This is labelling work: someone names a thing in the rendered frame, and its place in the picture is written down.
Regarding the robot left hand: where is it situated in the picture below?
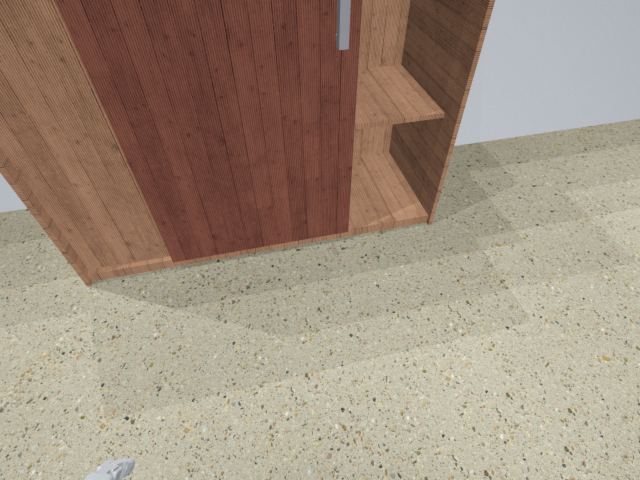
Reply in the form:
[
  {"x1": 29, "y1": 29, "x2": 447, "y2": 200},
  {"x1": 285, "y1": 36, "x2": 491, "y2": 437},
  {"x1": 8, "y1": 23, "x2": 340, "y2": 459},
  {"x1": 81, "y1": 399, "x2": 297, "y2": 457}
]
[{"x1": 83, "y1": 458, "x2": 135, "y2": 480}]

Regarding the wardrobe door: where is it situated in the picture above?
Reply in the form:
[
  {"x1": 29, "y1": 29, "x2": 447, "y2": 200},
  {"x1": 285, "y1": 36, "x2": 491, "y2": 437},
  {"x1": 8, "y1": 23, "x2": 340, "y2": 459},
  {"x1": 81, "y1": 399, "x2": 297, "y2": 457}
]
[
  {"x1": 55, "y1": 0, "x2": 362, "y2": 262},
  {"x1": 0, "y1": 0, "x2": 170, "y2": 269}
]

